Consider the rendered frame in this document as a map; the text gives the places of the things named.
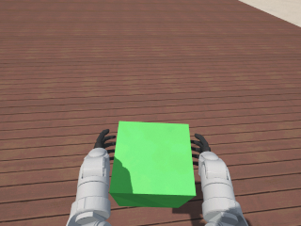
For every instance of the left robot hand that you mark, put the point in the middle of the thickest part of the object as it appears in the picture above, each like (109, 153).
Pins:
(100, 142)

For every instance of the left robot forearm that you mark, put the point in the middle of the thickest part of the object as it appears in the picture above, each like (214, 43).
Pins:
(92, 196)

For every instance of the right robot hand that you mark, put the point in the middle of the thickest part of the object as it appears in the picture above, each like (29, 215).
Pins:
(203, 144)

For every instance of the right robot forearm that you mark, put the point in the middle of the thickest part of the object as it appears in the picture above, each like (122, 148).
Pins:
(219, 201)

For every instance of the carton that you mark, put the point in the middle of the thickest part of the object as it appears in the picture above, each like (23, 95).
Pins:
(153, 165)

